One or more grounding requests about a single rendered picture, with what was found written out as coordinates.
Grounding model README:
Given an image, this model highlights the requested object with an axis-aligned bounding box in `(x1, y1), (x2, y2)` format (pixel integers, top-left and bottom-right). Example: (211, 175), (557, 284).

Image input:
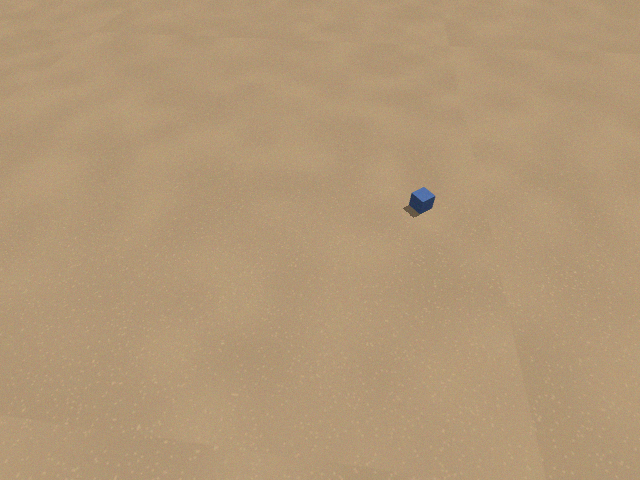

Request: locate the cube
(409, 187), (435, 214)

